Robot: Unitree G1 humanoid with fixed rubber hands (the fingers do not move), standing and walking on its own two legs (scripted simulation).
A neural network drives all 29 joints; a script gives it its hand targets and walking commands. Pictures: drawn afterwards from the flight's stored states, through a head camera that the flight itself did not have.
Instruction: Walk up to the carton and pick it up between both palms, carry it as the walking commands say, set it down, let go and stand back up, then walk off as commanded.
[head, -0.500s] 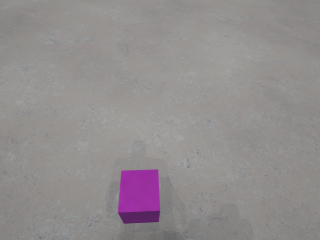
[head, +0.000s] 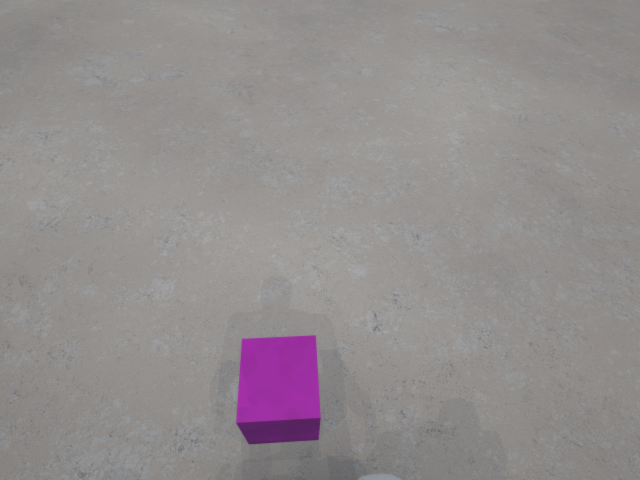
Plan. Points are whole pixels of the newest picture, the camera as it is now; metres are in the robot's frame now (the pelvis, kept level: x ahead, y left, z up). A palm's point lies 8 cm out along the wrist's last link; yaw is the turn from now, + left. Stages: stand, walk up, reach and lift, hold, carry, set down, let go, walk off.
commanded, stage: walk up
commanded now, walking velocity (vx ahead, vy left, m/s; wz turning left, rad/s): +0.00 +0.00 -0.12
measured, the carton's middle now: (281, 391) +0.40 +0.08 -0.64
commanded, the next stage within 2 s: stand in 1.20 s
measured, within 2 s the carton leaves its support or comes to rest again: neither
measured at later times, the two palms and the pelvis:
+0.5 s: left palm out of the picture +0.03 +0.21 -0.14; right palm out of the picture +0.00 -0.21 -0.14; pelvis +0.02 +0.00 +0.01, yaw -1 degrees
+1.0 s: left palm out of the picture +0.03 +0.21 -0.14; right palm out of the picture -0.01 -0.22 -0.14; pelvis +0.03 -0.01 +0.01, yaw +0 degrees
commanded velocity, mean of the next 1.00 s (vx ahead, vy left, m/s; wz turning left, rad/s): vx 0.00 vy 0.01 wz -0.01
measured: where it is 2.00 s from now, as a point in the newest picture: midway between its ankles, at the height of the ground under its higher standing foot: outside the picture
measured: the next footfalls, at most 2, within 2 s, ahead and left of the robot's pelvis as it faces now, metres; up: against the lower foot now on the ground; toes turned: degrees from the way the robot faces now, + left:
none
